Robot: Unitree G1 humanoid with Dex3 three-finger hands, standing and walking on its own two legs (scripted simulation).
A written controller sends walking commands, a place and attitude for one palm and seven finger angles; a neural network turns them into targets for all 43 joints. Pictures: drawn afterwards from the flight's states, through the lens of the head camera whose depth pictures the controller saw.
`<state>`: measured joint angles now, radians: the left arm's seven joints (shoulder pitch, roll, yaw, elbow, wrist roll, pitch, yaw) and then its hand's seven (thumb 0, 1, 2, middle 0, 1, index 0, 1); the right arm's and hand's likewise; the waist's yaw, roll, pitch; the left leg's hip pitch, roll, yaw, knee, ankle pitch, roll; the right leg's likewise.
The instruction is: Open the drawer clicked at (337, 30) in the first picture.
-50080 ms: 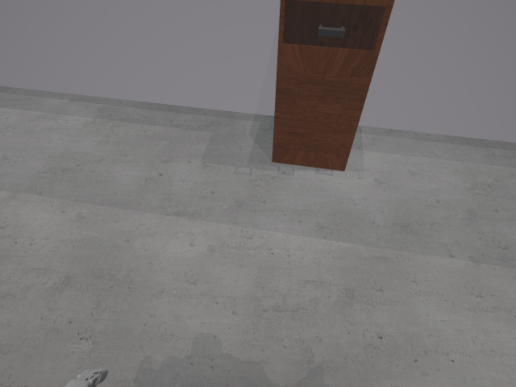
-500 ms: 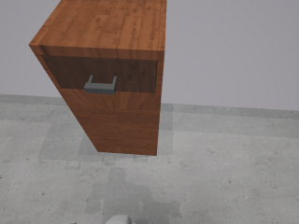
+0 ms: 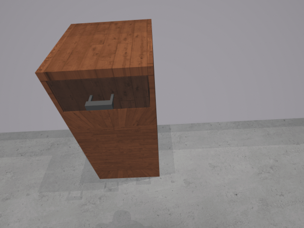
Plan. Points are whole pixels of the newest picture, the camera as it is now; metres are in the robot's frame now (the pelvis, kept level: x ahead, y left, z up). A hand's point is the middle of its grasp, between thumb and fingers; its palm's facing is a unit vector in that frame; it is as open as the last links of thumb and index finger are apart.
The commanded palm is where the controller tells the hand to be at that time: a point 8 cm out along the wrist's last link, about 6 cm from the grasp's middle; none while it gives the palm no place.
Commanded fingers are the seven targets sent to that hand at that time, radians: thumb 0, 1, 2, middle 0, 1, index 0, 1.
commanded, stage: come to a stop and stand still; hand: left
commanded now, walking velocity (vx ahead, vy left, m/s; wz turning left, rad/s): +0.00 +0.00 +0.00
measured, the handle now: (100, 101) +0.56 +0.23 +0.00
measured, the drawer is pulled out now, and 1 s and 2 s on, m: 0.00 0.00 0.00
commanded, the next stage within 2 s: look again from close up in 0.76 s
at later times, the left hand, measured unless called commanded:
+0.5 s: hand out of the picture -0.01 +0.13 -0.16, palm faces +0.04 -0.98 -0.19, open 7.3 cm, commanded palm none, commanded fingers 0.00 0.90 0.90 -0.20 -0.30 -0.20 -0.30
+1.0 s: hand out of the picture +0.01 +0.13 -0.16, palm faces +0.05 -0.98 -0.18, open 7.3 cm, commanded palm none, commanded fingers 0.00 0.90 0.90 -0.20 -0.30 -0.20 -0.30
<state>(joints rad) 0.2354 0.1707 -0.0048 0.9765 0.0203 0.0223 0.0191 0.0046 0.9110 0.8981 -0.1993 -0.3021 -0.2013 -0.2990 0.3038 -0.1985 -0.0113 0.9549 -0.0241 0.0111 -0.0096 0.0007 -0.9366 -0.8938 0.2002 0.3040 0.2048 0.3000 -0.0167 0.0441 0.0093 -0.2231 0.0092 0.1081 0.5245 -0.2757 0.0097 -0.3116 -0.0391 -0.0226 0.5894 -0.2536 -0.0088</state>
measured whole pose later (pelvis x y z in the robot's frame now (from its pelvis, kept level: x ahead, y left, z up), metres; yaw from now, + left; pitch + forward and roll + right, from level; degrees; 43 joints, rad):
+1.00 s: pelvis +0.02 -0.03 +0.01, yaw +1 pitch +0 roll +1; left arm 0.31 0.12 0.00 1.14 0.01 -0.02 0.03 0.01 0.93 0.90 -0.20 -0.30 -0.20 -0.30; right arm 0.35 -0.12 0.01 1.12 -0.02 -0.02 -0.03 0.00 -0.91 -0.89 0.20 0.30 0.20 0.30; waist 0.00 0.01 0.01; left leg -0.16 0.06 0.07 0.42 -0.24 -0.05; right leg -0.23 0.02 -0.07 0.45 -0.22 -0.06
